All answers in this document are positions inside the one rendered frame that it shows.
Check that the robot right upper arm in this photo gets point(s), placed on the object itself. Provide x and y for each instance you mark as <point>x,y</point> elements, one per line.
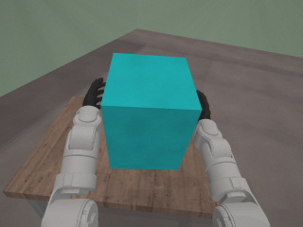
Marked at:
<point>239,214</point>

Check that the robot left forearm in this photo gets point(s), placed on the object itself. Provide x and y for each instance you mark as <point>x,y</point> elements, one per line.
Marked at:
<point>79,160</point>

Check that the carton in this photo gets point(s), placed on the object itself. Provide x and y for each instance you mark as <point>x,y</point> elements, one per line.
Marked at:
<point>150,109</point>

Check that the robot left hand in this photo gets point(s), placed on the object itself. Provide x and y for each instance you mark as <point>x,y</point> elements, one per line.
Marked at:
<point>91,98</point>

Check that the robot left upper arm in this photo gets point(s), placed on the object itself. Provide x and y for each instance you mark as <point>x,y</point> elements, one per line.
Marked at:
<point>71,213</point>

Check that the robot right forearm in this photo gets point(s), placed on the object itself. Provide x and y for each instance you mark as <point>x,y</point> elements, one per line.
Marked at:
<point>226,183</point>

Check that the robot right hand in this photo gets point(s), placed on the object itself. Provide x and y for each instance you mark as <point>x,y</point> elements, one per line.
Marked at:
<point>205,114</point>

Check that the table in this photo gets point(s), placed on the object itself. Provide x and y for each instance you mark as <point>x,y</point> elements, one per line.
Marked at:
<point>180,192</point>

